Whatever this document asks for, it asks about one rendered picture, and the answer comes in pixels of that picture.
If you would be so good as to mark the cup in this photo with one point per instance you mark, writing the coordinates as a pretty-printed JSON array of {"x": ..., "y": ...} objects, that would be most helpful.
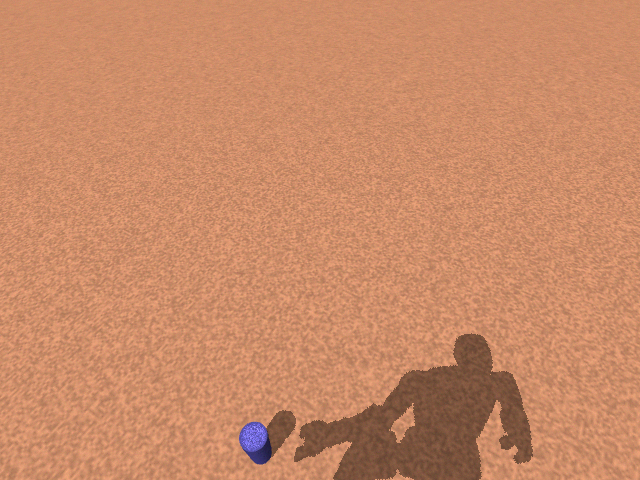
[{"x": 254, "y": 440}]

